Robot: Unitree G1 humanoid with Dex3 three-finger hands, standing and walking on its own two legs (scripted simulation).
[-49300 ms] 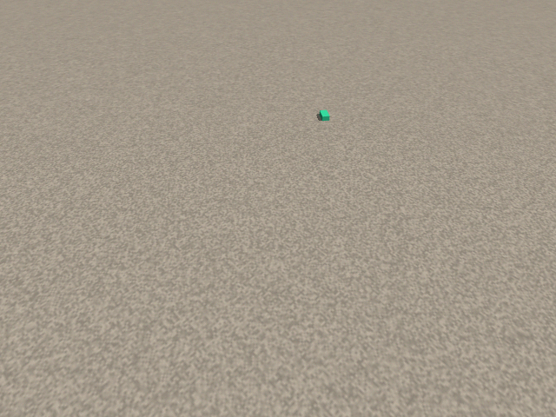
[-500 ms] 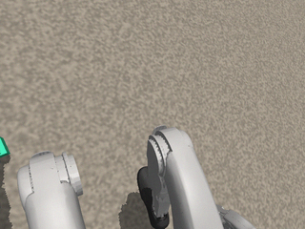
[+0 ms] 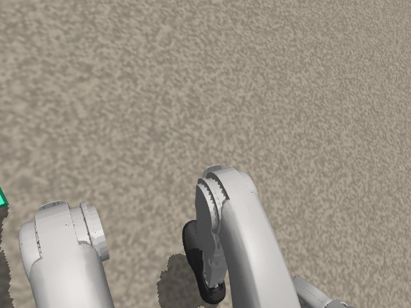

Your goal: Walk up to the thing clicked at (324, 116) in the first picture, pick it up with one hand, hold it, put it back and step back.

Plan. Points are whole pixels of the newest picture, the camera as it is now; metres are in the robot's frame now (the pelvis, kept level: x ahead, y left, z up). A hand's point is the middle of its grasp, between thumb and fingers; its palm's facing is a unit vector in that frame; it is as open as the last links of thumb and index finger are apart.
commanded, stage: close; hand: left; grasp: from above
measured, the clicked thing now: out of the picture +0.35 +0.32 -0.27
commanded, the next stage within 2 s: settle in 1.60 s
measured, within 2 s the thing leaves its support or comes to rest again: neither
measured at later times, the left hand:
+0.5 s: hand out of the picture +0.36 +0.32 -0.24, palm faces -0.38 -0.24 -0.89, open 10.0 cm
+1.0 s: hand out of the picture +0.36 +0.32 -0.24, palm faces -0.37 -0.24 -0.90, open 8.7 cm
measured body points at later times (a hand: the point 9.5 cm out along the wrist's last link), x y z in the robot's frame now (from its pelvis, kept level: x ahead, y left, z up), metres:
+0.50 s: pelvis -0.01 +0.00 +0.01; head +0.23 +0.13 +0.36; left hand +0.38 +0.33 -0.19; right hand +0.07 -0.26 -0.05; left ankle +0.06 +0.12 -0.25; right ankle +0.12 -0.14 -0.25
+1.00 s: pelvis -0.01 +0.00 +0.01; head +0.23 +0.13 +0.37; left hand +0.38 +0.33 -0.19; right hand +0.08 -0.26 -0.04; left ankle +0.06 +0.12 -0.25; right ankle +0.12 -0.14 -0.25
